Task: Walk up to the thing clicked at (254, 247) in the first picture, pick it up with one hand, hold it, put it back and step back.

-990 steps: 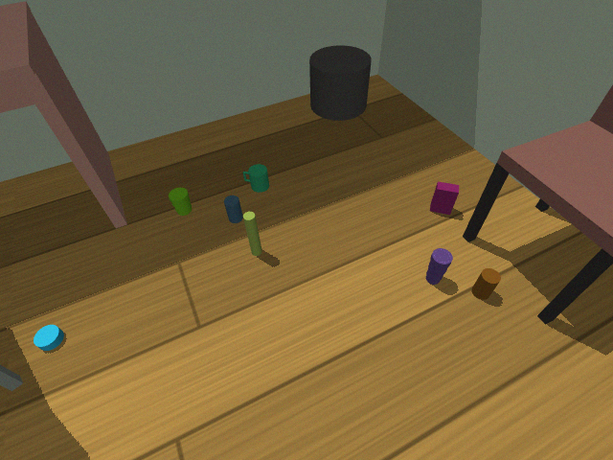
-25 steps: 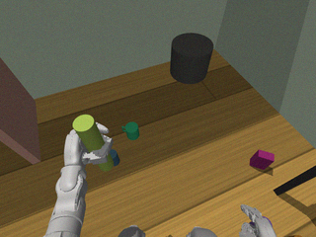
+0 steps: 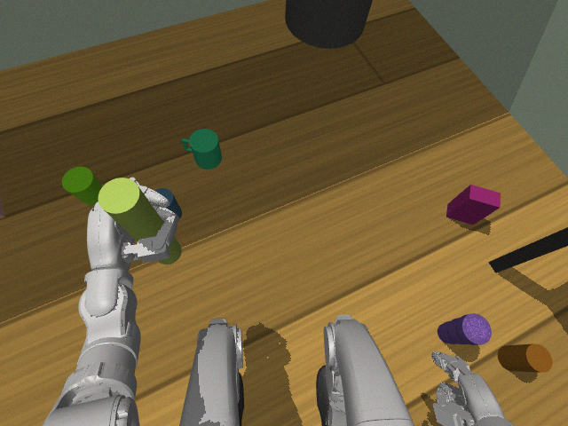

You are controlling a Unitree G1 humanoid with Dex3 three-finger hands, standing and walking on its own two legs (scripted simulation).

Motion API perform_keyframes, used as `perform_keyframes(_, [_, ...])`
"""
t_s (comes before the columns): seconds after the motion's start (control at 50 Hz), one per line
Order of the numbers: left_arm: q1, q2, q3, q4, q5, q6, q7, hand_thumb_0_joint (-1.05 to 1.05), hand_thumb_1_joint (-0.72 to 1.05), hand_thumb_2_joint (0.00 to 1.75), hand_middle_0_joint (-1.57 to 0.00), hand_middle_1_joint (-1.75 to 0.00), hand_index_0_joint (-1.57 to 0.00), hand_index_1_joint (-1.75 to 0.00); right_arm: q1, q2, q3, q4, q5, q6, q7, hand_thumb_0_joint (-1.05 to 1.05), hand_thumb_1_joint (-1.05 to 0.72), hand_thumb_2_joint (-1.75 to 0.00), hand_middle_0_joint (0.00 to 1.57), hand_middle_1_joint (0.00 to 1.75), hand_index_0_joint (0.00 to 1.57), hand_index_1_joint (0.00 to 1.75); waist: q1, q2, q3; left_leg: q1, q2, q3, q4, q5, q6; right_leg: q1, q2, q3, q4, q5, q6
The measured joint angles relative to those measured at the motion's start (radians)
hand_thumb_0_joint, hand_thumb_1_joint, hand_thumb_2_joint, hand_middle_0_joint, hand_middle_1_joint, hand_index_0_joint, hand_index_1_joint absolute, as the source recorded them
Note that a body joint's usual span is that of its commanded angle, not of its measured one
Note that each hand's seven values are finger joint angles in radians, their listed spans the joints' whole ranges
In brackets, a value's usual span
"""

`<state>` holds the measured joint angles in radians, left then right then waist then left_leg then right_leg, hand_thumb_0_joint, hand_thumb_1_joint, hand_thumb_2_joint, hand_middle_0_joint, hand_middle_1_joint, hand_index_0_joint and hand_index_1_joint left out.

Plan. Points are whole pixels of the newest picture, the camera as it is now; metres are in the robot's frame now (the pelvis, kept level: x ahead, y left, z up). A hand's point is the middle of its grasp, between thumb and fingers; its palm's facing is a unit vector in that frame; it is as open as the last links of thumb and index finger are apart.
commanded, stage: crouch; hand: left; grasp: from the side
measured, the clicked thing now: (148, 229) +0.38 +0.20 -0.04
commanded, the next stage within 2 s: lower in 1.16 s
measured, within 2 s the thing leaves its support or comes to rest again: neither
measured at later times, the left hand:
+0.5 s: hand (181, 250) +0.41 +0.20 -0.23, palm faces +0.10 -0.99 -0.03, open 5.9 cm
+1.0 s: hand (186, 254) +0.43 +0.21 -0.32, palm faces +0.08 -1.00 -0.02, open 5.9 cm
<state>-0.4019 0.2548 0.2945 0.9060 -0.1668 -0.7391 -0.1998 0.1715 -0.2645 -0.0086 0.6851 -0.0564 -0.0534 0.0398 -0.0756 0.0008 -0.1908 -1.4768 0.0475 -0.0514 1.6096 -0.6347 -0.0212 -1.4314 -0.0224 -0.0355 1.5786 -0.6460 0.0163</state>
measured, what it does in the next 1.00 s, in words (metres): lowers itself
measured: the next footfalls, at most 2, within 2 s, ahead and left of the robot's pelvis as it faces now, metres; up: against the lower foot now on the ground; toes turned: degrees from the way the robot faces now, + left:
none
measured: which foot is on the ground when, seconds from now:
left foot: down 0.00-1.00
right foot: down 0.00-1.00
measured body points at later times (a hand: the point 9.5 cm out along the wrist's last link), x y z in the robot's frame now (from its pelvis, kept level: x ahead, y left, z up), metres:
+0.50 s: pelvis -0.05 +0.00 -0.18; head +0.16 +0.04 +0.22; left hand +0.40 +0.25 -0.22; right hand +0.05 -0.27 -0.31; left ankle +0.05 +0.13 -0.54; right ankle +0.04 -0.13 -0.54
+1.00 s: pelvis -0.05 +0.00 -0.25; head +0.17 +0.06 +0.14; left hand +0.42 +0.26 -0.31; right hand +0.02 -0.28 -0.35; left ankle +0.05 +0.13 -0.54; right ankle +0.04 -0.13 -0.54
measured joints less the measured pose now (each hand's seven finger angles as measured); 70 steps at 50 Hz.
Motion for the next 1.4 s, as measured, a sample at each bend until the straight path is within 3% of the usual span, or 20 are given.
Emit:
perform_keyframes(0.16, [-0.1,0.033,0.058,0.059,0.016,-0.018,0.006,0.02,0.09,1.13,-0.95,-1.12,-0.98,-1.12,-0.056,0.023,0.018,0.016,-0.022,0.008,0.018,0.0,-0.9,-0.9,0.2,0.3,0.21,0.3,-0.003,-0.001,0.005,-0.256,0.002,-0.014,0.219,-0.032,-0.002,-0.257,0.006,0.002,0.221,-0.033,-0.004])
perform_keyframes(0.3, [-0.202,0.09,0.099,0.162,0.053,-0.03,-0.004,0.02,0.09,1.13,-0.95,-1.12,-0.98,-1.13,-0.073,0.02,0.033,0.025,-0.044,0.009,0.035,0.0,-0.91,-0.9,0.2,0.3,0.21,0.3,-0.027,-0.007,0.019,-0.44,-0.003,-0.031,0.395,-0.042,-0.005,-0.436,0.008,-0.001,0.393,-0.044,-0.004])
perform_keyframes(0.48, [-0.274,0.148,0.151,0.21,0.079,-0.02,0.002,0.02,0.09,1.13,-0.95,-1.12,-0.98,-1.13,-0.065,0.0,0.048,0.04,-0.054,0.025,0.044,0.0,-0.91,-0.9,0.2,0.3,0.21,0.3,-0.063,-0.016,0.069,-0.606,-0.011,-0.048,0.577,-0.038,-0.006,-0.596,0.011,-0.001,0.571,-0.042,0.001])
perform_keyframes(0.62, [-0.31,0.195,0.187,0.238,0.078,-0.009,0.001,0.02,0.09,1.13,-0.95,-1.12,-0.98,-1.13,-0.056,-0.011,0.071,0.045,-0.059,0.039,0.044,0.0,-0.91,-0.9,0.2,0.3,0.21,0.3,-0.083,-0.022,0.109,-0.684,-0.014,-0.066,0.671,-0.031,-0.008,-0.67,0.016,-0.008,0.658,-0.032,0.005])
perform_keyframes(1.04, [-0.303,0.282,0.212,0.231,0.083,-0.006,-0.02,0.02,0.08,1.14,-0.95,-1.12,-0.98,-1.13,-0.096,-0.046,0.145,0.021,-0.1,0.06,0.063,0.0,-0.91,-0.9,0.2,0.3,0.21,0.3,-0.115,-0.054,0.198,-0.783,-0.021,-0.125,0.832,-0.045,-0.01,-0.742,0.031,-0.047,0.777,-0.031,0.017])
perform_keyframes(1.4, [-0.293,0.326,0.22,0.269,0.07,-0.046,-0.001,0.02,0.08,1.14,-0.95,-1.12,-0.98,-1.13,-0.138,-0.063,0.205,0.0,-0.133,0.083,0.082,0.0,-0.91,-0.9,0.2,0.3,0.21,0.3,-0.135,-0.073,0.261,-0.805,-0.025,-0.166,0.901,-0.054,-0.013,-0.751,0.042,-0.074,0.821,-0.028,0.026])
